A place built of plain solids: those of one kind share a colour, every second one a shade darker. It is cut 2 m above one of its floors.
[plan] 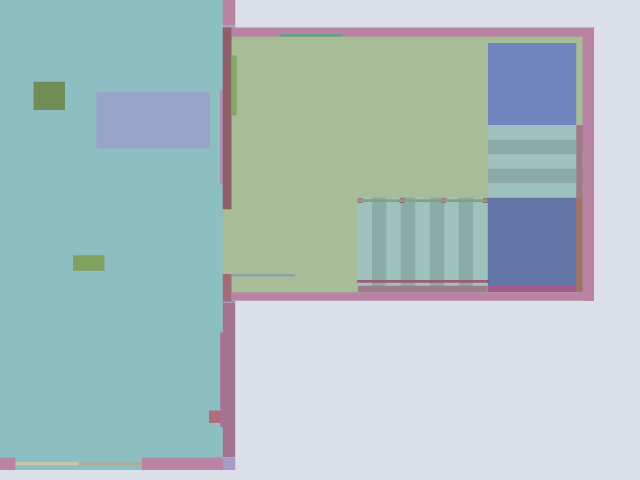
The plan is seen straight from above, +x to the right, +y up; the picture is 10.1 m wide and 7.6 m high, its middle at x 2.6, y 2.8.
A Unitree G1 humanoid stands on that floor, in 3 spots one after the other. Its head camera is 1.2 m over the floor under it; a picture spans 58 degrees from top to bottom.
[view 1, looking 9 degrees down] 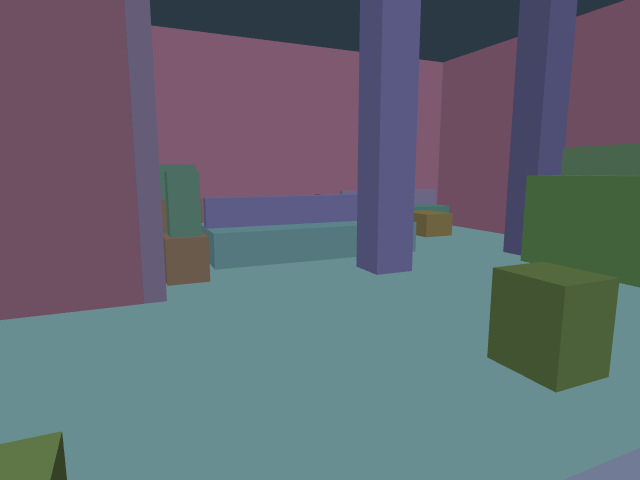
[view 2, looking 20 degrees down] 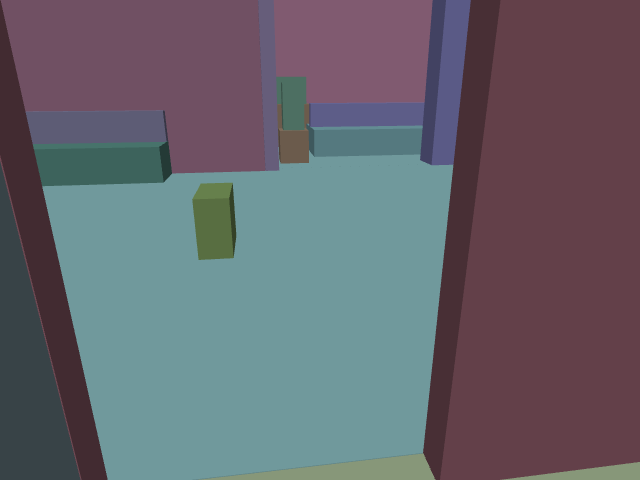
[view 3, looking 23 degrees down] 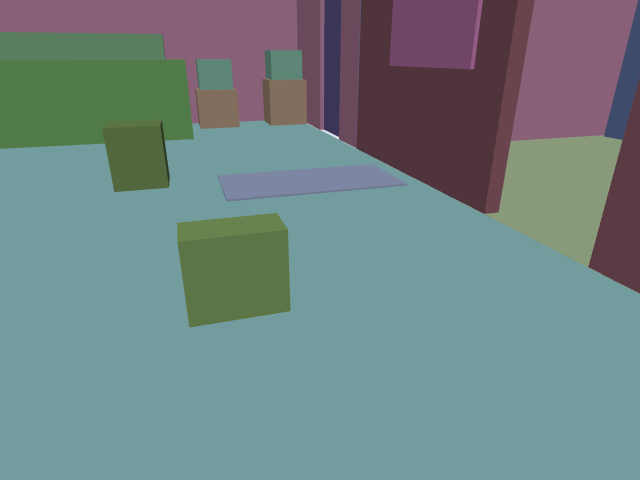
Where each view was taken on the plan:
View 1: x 0.06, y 2.77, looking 156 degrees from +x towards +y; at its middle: lobby_island_seat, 5.87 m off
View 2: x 2.15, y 2.77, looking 172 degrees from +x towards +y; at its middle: lobby_floor_slab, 3.51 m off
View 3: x -1.22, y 0.46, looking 73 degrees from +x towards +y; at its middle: lobby_floor_slab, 3.07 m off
